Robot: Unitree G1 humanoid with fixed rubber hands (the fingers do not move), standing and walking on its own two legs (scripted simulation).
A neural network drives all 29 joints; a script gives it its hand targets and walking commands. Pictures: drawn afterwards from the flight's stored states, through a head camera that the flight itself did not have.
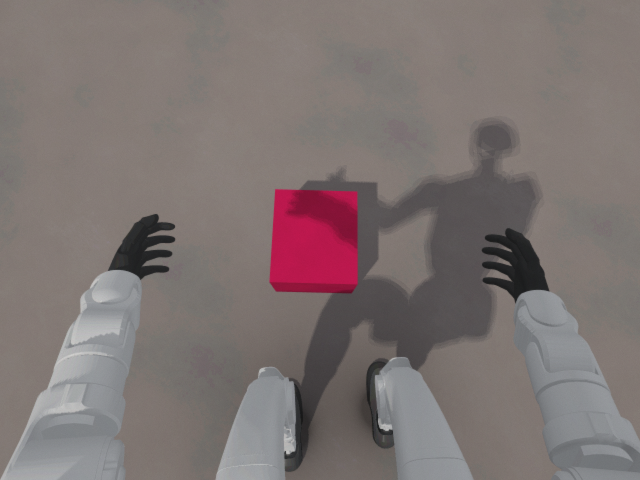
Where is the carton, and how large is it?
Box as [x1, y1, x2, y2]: [269, 189, 357, 292]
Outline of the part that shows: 275,189 269,281 275,290 351,292 357,284 356,191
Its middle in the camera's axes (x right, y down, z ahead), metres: -0.02 +0.02 +1.04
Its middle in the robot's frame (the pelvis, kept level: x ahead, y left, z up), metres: +0.53 +0.02 -0.61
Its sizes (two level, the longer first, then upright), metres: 0.242 0.213 0.161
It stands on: the floor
